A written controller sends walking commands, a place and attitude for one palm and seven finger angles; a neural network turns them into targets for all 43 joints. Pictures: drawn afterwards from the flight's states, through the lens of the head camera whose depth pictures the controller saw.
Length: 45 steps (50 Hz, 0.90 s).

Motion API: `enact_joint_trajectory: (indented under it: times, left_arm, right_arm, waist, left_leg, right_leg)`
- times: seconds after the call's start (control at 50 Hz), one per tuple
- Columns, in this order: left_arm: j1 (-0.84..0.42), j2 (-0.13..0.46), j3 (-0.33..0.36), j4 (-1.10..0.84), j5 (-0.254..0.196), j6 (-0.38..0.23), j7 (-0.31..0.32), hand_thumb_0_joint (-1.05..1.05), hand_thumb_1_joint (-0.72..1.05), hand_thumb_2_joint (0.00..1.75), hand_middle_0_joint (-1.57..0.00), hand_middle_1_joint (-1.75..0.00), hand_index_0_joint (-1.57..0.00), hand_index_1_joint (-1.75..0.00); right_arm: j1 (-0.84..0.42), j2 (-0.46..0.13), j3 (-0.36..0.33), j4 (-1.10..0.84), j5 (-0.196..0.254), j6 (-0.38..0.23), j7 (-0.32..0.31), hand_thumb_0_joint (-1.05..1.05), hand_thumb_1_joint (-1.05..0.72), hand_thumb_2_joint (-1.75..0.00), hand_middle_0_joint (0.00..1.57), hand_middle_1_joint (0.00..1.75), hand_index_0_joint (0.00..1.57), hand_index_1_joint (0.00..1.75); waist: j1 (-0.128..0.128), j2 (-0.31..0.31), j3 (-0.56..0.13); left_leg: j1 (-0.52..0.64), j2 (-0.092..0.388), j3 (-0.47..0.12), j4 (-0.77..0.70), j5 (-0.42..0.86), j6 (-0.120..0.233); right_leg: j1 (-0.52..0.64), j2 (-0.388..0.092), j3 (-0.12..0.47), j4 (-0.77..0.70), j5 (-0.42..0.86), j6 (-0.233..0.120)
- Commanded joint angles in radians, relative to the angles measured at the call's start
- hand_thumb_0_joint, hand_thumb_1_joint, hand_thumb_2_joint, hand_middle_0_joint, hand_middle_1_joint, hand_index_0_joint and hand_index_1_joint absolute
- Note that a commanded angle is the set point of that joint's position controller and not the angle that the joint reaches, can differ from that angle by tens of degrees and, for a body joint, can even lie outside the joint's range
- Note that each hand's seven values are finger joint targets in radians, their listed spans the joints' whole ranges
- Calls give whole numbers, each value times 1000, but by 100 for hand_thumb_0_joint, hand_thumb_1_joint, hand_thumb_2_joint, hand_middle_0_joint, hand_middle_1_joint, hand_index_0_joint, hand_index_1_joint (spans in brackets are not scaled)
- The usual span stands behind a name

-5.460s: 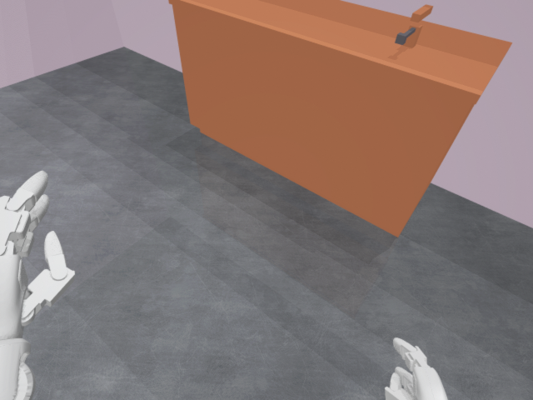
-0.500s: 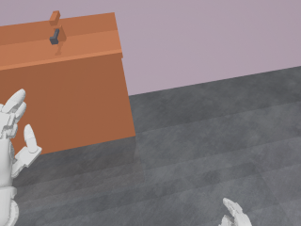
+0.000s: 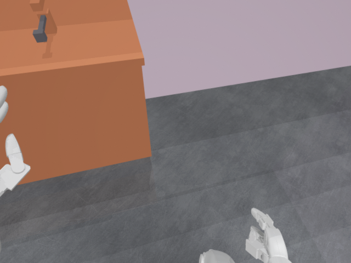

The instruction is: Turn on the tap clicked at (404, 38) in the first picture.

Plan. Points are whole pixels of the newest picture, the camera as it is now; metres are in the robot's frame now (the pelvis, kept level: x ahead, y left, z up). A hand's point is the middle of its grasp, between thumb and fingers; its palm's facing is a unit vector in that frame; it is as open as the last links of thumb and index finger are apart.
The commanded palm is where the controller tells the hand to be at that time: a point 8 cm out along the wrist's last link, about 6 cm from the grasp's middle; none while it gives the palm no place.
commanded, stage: take the last steps up to it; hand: left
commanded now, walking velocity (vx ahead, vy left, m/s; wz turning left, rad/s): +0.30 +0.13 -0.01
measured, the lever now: (40, 35) +0.71 +0.46 +0.09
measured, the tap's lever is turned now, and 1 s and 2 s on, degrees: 0 0 0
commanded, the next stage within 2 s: come to a stop and stand still in 0.80 s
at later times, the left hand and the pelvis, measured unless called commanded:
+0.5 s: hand (31, 103) +0.35 +0.28 +0.18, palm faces +0.37 -0.81 -0.45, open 7.4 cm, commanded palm +0.29 +0.34 +0.18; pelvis +0.14 +0.05 +0.00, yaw +1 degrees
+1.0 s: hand (38, 59) +0.47 +0.32 +0.18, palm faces +0.37 -0.78 -0.50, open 7.4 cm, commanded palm +0.42 +0.36 +0.18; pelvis +0.24 +0.09 +0.00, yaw -3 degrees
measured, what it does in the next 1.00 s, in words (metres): walks ahead: right foot, then left foot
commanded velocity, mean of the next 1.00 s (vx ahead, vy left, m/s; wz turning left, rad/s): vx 0.18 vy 0.08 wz -0.03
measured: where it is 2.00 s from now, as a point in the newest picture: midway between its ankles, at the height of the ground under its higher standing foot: (152, 256)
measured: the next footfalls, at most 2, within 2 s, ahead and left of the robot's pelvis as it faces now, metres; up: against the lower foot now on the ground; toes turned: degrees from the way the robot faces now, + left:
right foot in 0.16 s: +0.14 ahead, -0.08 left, +0.00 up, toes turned -10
left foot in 0.54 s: +0.25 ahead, +0.22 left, +0.00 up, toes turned +9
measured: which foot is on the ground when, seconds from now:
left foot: down 0.00-0.16, up 0.18-0.52, down 0.54-0.88, up 0.90-1.00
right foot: up 0.00-0.14, down 0.16-0.54, up 0.56-0.84, down 0.86-1.00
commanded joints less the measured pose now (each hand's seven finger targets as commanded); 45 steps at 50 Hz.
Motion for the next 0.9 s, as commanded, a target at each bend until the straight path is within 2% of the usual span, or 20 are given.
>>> enact_joint_trajectory:
  times: [0.0, 0.1, 0.12, 0.14, 0.16, 0.18, 0.24, 0.3, 0.4, 0.46, 0.48, 0.5, 0.52, 0.54, 0.58, 0.64, 0.74, 0.82, 0.84, 0.88]
  left_arm:
    - [53, 123, 91, -244, -4, -73, 13, 0, 90, 90, -20, -30, -20, -30]
    - [36, 137, 115, -102, -8, -33, 8, 0, 90, 90, -20, -30, -20, -30]
    - [30, 131, 103, -61, 0, -26, 5, 0, 90, 90, -20, -30, -20, -30]
    - [-4, 166, 119, -56, 10, -29, 5, 0, 90, 90, -20, -30, -20, -30]
    - [-10, 181, 156, -6, -7, -32, 5, 0, 90, 90, -20, -30, -20, -30]
    - [-77, 145, 117, -43, -6, -45, -3, 0, 90, 90, -20, -30, -20, -30]
    - [-60, 139, 85, -88, 7, -78, -10, 0, 90, 90, -20, -30, -20, -30]
    - [-75, 131, 54, -139, 12, -92, -1, 0, 90, 90, -20, -30, -20, -30]
    - [-24, 167, 108, -235, 8, -82, 31, 0, 90, 90, -20, -30, -20, -30]
    - [-25, 150, 114, -202, 3, -73, 40, 0, 90, 90, -20, -30, -20, -30]
    - [-56, 141, 106, -208, 1, -78, 39, 0, 90, 90, -20, -30, -20, -30]
    - [-77, 134, 101, -207, -1, -85, 37, 0, 90, 90, -20, -30, -20, -30]
    - [-66, 107, 77, -188, -3, -88, 33, 0, 90, 90, -20, -30, -20, -30]
    - [-94, 132, 81, -166, 8, -95, 34, 0, 90, 90, -20, -30, -20, -30]
    - [-101, 145, 91, -73, 2, -80, 17, 0, 90, 90, -20, -30, -20, -30]
    - [-94, 117, 55, -220, 3, -84, 7, 0, 90, 90, -20, -30, -20, -30]
    - [11, 148, 83, -279, -6, -56, 16, 0, 90, 90, -20, -30, -20, -30]
    - [28, 164, 132, -170, -9, -30, 27, 0, 90, 90, -20, -30, -20, -30]
    - [14, 171, 139, -136, -5, -25, 28, 0, 90, 90, -20, -30, -20, -30]
    - [-20, 182, 154, -64, -14, -22, 30, 0, 90, 90, -20, -30, -20, -30]
  right_arm:
    - [-27, -165, -41, -115, -5, -60, 0, 0, -90, -90, 20, 30, 20, 30]
    - [-21, -170, -39, -105, -1, -27, -21, 0, -90, -90, 20, 30, 20, 30]
    - [-24, -162, -39, -101, 1, -15, -23, 0, -90, -90, 20, 30, 20, 30]
    - [-37, -151, -39, -118, -6, -6, -19, 0, -90, -90, 20, 30, 20, 30]
    - [-54, -166, -40, -123, -13, -7, -12, 0, -90, -90, 20, 30, 20, 30]
    - [-33, -178, -55, -103, -13, -7, -2, 0, -90, -90, 20, 30, 20, 30]
    - [-64, -163, -29, -87, -17, 21, 0, 0, -90, -90, 20, 30, 20, 30]
    - [-56, -163, -19, -86, -23, 22, 4, 0, -90, -90, 20, 30, 20, 30]
    - [-47, -146, -35, -133, -29, -7, -15, 0, -90, -90, 20, 30, 20, 30]
    - [-18, -145, -42, -141, -26, -6, -30, 0, -90, -90, 20, 30, 20, 30]
    - [-3, -160, -53, -141, -20, -5, -37, 0, -90, -90, 20, 30, 20, 30]
    - [18, -183, -66, -142, -12, -5, -43, 0, -90, -90, 20, 30, 20, 30]
    - [11, -215, -78, -148, -10, -4, -41, 0, -90, -90, 20, 30, 20, 30]
    - [3, -204, -66, -164, -11, -6, -31, 0, -90, -90, 20, 30, 20, 30]
    - [-25, -186, -53, -137, -10, -6, -28, 0, -90, -90, 20, 30, 20, 30]
    - [-23, -178, -51, -129, -3, -22, -15, 0, -90, -90, 20, 30, 20, 30]
    - [-13, -167, -21, -140, -14, -51, -6, 0, -90, -90, 20, 30, 20, 30]
    - [-16, -161, -16, -133, -9, -23, -25, 0, -90, -90, 20, 30, 20, 30]
    - [-12, -156, -17, -129, -7, -12, -27, 0, -90, -90, 20, 30, 20, 30]
    - [-27, -136, -9, -144, -12, -10, -20, 0, -90, -90, 20, 30, 20, 30]
  waist:
    - [8, 281, -189]
    - [22, 111, -243]
    - [27, -4, -260]
    - [21, -237, -256]
    - [29, -277, -215]
    - [11, -203, -190]
    - [15, -14, -106]
    - [0, -63, -118]
    - [45, -113, -168]
    - [21, -87, -194]
    - [7, -17, -205]
    - [-12, 150, -234]
    - [-10, 384, -223]
    - [-3, 325, -202]
    - [-5, 271, -154]
    - [9, 282, -178]
    - [4, 277, -224]
    - [13, 159, -260]
    - [7, 55, -261]
    - [9, -230, -234]
  left_leg:
    - [150, 209, -167, -192, 410, 124]
    - [77, 183, -114, 73, 420, 63]
    - [-37, 127, -61, 260, 302, 40]
    - [-309, -5, -25, 532, -38, -8]
    - [-450, -26, -159, 732, -247, -31]
    - [-446, 9, -254, 793, -183, -41]
    - [-459, 74, -247, 772, -74, -60]
    - [-353, 80, -176, 550, 10, -58]
    - [-139, 9, -28, 160, 30, -41]
    - [38, -29, 20, -17, 139, -46]
    - [101, -16, 9, -65, 149, -43]
    - [220, 43, -85, -106, 148, -15]
    - [316, 261, -396, -160, 272, 63]
    - [246, 357, -559, -225, 309, 142]
    - [142, 353, -497, -236, 161, 193]
    - [165, 260, -296, -191, 277, 155]
    - [156, 233, -208, -158, 458, 107]
    - [79, 200, -140, -4, 332, 44]
    - [-20, 156, -105, 113, 231, 24]
    - [-319, -34, -76, 446, -231, -49]
  right_leg:
    - [41, 9, -48, -274, 127, 4]
    - [360, 62, -94, -614, 264, -16]
    - [471, -38, 33, -661, 333, -60]
    - [612, -262, 433, -715, 463, -167]
    - [594, -415, 662, -799, 454, -236]
    - [536, -401, 622, -823, 327, -225]
    - [397, -330, 349, -800, 396, -203]
    - [324, -250, 124, -788, 477, -154]
    - [380, -215, 99, -727, 566, -152]
    - [347, -152, 56, -636, 422, -106]
    - [332, -126, 36, -538, 400, -87]
    - [234, -83, 11, -355, 327, -56]
    - [10, 28, -38, -115, -78, -8]
    - [-44, 67, 34, 71, -209, -19]
    - [-104, -2, 74, 133, -119, -12]
    - [-93, -10, 49, 12, 7, -2]
    - [102, 52, -31, -361, 109, -4]
    - [337, 70, -41, -642, 244, -23]
    - [427, -3, 71, -664, 352, -58]
    - [553, -293, 527, -753, 641, -221]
